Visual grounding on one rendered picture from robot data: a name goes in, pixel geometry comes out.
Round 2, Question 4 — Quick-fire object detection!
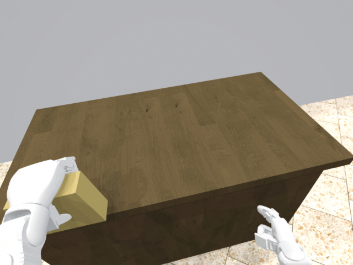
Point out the sponge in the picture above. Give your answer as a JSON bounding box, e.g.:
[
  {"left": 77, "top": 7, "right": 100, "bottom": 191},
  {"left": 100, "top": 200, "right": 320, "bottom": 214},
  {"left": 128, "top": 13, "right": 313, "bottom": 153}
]
[{"left": 3, "top": 171, "right": 108, "bottom": 234}]

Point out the left robot forearm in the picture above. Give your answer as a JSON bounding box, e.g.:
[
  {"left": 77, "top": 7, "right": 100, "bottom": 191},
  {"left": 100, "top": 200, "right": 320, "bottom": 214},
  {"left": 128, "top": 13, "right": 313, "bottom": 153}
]
[{"left": 0, "top": 203, "right": 50, "bottom": 265}]

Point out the left robot hand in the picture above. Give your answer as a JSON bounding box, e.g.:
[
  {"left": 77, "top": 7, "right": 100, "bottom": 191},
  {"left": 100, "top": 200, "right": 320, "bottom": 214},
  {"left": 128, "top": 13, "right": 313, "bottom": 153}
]
[{"left": 7, "top": 156, "right": 79, "bottom": 232}]

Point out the right robot hand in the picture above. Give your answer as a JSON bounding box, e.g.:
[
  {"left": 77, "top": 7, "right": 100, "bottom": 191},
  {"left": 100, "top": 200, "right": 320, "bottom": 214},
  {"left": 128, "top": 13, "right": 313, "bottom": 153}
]
[{"left": 255, "top": 205, "right": 296, "bottom": 254}]

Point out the table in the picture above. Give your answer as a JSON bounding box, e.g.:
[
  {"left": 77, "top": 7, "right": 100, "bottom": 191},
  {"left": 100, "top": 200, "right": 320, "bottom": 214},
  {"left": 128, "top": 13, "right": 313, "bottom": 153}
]
[{"left": 0, "top": 72, "right": 353, "bottom": 265}]

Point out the right robot forearm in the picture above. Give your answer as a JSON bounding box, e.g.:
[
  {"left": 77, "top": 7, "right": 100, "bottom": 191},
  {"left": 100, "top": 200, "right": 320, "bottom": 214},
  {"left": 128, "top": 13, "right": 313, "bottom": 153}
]
[{"left": 277, "top": 241, "right": 312, "bottom": 265}]

